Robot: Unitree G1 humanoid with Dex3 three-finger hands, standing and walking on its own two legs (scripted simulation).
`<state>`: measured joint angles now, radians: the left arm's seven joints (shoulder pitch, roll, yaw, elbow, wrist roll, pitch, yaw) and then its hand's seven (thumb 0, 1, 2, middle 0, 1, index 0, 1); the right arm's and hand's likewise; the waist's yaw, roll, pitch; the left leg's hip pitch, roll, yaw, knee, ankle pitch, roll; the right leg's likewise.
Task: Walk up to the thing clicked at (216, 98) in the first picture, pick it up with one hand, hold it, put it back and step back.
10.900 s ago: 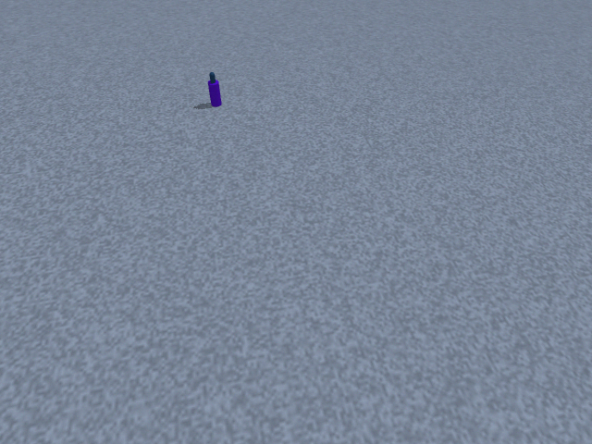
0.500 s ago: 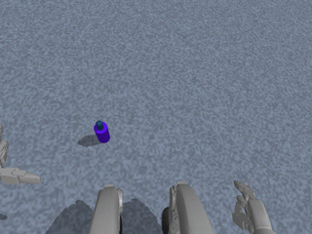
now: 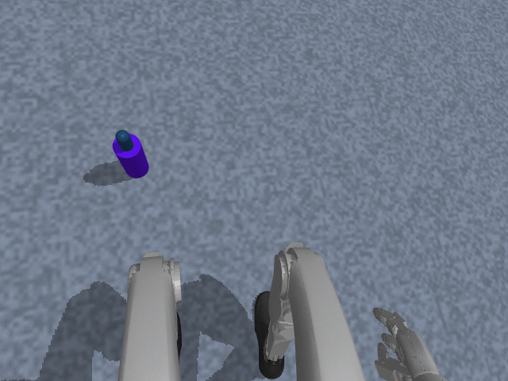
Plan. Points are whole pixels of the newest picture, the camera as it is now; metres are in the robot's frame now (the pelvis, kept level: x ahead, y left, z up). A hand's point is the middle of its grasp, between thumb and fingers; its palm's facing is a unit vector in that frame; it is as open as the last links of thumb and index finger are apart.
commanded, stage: go down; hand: left
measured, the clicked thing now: (130, 152) +0.58 +0.23 -0.36
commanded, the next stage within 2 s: approach in 0.78 s
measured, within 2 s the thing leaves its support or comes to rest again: neither
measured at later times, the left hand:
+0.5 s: hand out of the picture +0.46 +0.41 -0.02, palm faces +0.25 -0.97 -0.06, open 17.2 cm
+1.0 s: hand out of the picture +0.48 +0.43 -0.04, palm faces +0.27 -0.96 -0.04, open 17.3 cm
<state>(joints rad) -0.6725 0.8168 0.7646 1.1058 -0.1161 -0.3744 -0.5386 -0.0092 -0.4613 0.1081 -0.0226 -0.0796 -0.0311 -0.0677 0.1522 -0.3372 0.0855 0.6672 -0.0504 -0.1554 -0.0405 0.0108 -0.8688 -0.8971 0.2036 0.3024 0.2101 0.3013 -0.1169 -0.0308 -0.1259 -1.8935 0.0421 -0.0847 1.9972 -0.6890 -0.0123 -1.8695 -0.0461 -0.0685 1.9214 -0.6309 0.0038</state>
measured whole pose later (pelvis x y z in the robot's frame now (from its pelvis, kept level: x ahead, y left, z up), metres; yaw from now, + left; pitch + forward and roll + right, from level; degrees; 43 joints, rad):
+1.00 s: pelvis -0.01 +0.01 -0.08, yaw -3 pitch +33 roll -9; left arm -0.97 1.13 0.83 1.25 -0.07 -0.35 -0.60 -0.01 -0.50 0.05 -0.04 -0.09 -0.06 -0.06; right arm 0.17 -0.37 0.19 0.65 -0.08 -0.08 -0.01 0.01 -0.88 -0.90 0.20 0.30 0.21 0.30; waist -0.20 -0.04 -0.02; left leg -2.16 0.03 -0.14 2.27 -0.69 0.01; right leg -2.10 -0.05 -0.10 2.15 -0.62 0.02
